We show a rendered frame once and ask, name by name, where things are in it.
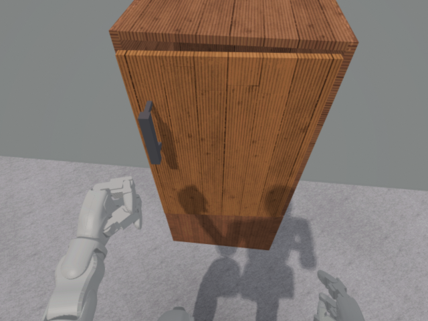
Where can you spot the right robot hand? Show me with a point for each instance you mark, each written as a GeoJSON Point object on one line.
{"type": "Point", "coordinates": [344, 309]}

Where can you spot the robot left forearm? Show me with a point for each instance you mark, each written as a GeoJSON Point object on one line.
{"type": "Point", "coordinates": [78, 275]}

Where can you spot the cupboard door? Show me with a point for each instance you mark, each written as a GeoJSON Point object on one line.
{"type": "Point", "coordinates": [234, 126]}

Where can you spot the handle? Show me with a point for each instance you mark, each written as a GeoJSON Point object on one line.
{"type": "Point", "coordinates": [147, 127]}

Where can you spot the left robot hand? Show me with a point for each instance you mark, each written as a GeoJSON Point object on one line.
{"type": "Point", "coordinates": [98, 207]}

